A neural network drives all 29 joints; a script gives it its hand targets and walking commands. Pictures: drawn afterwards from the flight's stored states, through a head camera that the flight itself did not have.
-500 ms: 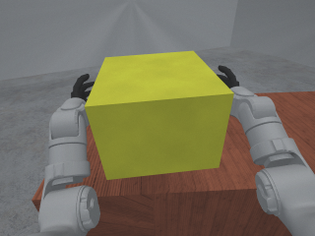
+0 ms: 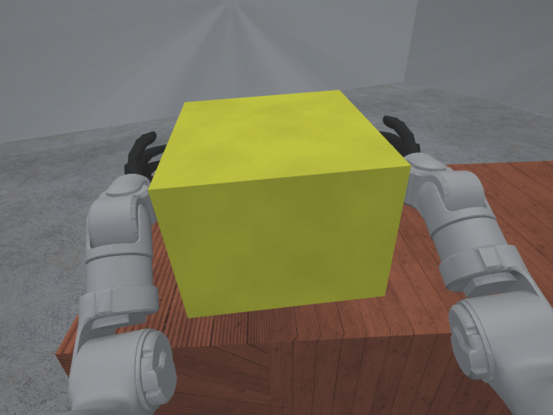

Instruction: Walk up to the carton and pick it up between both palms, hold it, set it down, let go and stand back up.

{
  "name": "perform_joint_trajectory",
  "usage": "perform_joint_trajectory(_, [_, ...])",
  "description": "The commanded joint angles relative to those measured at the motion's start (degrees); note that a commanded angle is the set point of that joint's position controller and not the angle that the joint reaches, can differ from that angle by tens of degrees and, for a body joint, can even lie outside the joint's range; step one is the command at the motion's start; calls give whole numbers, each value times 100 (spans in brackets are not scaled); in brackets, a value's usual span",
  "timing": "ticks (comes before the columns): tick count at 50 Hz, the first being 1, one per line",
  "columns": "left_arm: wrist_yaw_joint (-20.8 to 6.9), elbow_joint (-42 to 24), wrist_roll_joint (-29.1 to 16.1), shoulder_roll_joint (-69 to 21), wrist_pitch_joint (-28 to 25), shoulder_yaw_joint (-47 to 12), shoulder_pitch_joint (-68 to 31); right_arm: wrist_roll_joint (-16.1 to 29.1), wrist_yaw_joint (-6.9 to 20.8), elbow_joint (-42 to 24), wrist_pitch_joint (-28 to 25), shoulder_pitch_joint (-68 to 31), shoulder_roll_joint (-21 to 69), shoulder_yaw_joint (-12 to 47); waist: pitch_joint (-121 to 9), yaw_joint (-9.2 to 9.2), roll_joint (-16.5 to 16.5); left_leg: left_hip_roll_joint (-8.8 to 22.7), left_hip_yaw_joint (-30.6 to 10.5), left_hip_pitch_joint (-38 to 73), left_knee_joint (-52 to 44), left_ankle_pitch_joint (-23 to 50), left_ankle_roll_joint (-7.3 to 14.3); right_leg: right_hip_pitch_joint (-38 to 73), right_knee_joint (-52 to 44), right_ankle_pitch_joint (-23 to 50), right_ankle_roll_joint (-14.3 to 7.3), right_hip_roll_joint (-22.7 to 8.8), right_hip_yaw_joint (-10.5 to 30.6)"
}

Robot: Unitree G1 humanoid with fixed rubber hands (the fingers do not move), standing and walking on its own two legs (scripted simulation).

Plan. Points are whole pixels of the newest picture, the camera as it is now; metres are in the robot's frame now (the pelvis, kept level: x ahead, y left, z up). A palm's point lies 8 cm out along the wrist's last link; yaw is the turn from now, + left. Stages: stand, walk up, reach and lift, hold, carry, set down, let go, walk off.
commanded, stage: hold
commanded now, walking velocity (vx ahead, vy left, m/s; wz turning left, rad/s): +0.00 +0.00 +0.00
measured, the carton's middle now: (273, 188) +0.40 +0.00 +0.22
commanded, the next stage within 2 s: set down in 0.64 s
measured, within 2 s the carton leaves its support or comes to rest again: neither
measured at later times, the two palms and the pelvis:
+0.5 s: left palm (140, 186) +0.36 +0.18 +0.26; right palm (404, 166) +0.36 -0.18 +0.27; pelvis +0.00 +0.00 +0.00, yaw +0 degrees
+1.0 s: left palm (128, 172) +0.38 +0.20 +0.28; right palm (385, 163) +0.38 -0.16 +0.27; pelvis +0.00 +0.00 +0.00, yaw +1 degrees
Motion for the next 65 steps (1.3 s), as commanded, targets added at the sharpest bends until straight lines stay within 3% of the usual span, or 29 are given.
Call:
perform_joint_trajectory(1, [-1002,-968,-1001,-3326,-306,-2524,-4517,935,798,-2099,-243,-4876,3469,1280,-1615,-68,189,-94,66,601,-241,1045,-158,446,-64,1325,147,-2,75])
perform_joint_trajectory(13, [-986,-993,-996,-3279,-294,-2483,-4504,964,801,-2244,-242,-4938,3502,1344,-1646,-7,93,-113,69,644,-223,1051,-130,442,-58,1398,180,-5,73])
perform_joint_trajectory(17, [-977,-994,-1012,-3352,-279,-2565,-4480,959,814,-2302,-273,-4991,3455,1318,-1669,-27,202,-96,60,637,-219,1045,-156,431,-63,1314,137,5,70])
perform_joint_trajectory(22, [-995,-831,-948,-3311,-269,-2483,-4555,859,852,-1864,-221,-4844,3404,1176,-1363,-52,196,-66,79,507,-333,748,-150,288,-121,955,108,-6,57])
perform_joint_trajectory(32, [-985,-787,-1008,-3336,-319,-2495,-4603,904,839,-1990,-273,-5003,3468,1211,-1568,-42,197,-97,70,499,-281,830,-134,361,-94,1065,128,-19,90])
perform_joint_trajectory(35, [-983,-696,-791,-3149,-375,-2127,-4704,826,908,-1708,-358,-5084,3585,1242,-1296,144,87,-140,40,566,-353,560,-62,194,-182,483,139,-56,47])
perform_joint_trajectory(41, [-945,-426,-800,-3269,-987,-2274,-5143,232,956,-1688,-1162,-5463,3680,836,-1689,20,119,-137,89,914,-307,568,-75,142,-149,493,172,-77,-137])
perform_joint_trajectory(45, [-1099,330,-276,-3032,-1331,-1778,-4621,-513,982,-820,-1655,-4880,3484,368,-901,-17,-23,-148,213,928,-553,251,-17,379,-226,294,212,-163,-226])
perform_joint_trajectory(48, [-1280,431,86,-2861,-1423,-1529,-4168,-895,1047,-482,-1968,-4381,3295,158,-471,-4,-19,-150,326,907,-685,320,-42,639,-248,150,195,-185,-318])
perform_joint_trajectory(52, [-1337,68,142,-2985,-1526,-1767,-3829,-1008,1048,-983,-2442,-4277,3198,297,-679,-40,76,-183,403,1304,-432,1321,-187,879,-167,779,223,-122,-508])
perform_joint_trajectory(59, [-1111,-848,-211,-3465,-1743,-2733,-3514,-742,911,-2331,-2965,-4296,3309,1061,-1486,-95,322,-231,356,1978,149,2897,-415,953,44,1937,271,-22,-655])
perform_joint_trajectory(65, [-894,-1203,-470,-3567,-1853,-3176,-3469,-582,900,-2754,-2984,-4221,3379,1439,-1726,-25,312,-229,266,1985,223,2854,-428,781,131,1999,286,-19,-625])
